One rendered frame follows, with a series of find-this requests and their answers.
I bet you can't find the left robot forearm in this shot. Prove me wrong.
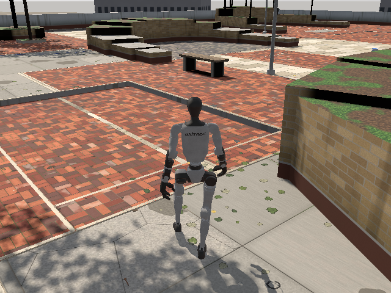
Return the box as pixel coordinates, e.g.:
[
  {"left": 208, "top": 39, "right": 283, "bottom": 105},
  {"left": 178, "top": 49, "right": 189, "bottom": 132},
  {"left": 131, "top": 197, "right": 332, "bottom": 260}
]
[{"left": 161, "top": 150, "right": 174, "bottom": 183}]

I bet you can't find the robot left thigh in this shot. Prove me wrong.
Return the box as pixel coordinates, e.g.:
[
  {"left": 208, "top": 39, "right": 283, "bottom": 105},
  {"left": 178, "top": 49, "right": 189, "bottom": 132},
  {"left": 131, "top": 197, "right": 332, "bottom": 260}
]
[{"left": 174, "top": 169, "right": 188, "bottom": 196}]

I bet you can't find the robot left hand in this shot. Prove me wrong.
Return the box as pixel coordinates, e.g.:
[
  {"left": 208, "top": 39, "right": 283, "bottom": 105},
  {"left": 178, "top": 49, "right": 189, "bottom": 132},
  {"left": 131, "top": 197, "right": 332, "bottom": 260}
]
[{"left": 160, "top": 181, "right": 175, "bottom": 200}]

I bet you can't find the robot right hand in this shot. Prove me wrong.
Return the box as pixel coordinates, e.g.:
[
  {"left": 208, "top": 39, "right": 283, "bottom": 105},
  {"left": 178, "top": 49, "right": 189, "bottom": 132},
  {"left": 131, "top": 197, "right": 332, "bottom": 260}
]
[{"left": 213, "top": 164, "right": 227, "bottom": 176}]

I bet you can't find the right robot forearm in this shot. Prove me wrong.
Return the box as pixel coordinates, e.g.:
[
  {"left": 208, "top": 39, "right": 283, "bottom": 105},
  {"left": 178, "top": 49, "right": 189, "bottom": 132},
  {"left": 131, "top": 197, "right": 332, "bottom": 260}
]
[{"left": 217, "top": 146, "right": 227, "bottom": 168}]

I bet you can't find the left robot upper arm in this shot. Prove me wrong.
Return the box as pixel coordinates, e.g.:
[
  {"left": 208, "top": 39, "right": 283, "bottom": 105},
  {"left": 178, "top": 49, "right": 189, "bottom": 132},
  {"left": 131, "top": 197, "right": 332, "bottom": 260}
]
[{"left": 168, "top": 123, "right": 182, "bottom": 159}]

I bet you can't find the right robot foot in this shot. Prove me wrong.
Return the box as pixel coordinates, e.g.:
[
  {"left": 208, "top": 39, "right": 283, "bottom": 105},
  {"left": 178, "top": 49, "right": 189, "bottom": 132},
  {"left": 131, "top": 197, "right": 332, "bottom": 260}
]
[{"left": 197, "top": 243, "right": 206, "bottom": 259}]

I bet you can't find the right robot upper arm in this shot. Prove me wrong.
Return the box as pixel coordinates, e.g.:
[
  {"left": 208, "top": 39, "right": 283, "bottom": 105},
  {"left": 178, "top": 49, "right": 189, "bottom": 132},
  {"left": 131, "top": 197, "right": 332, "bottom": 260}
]
[{"left": 208, "top": 123, "right": 223, "bottom": 156}]

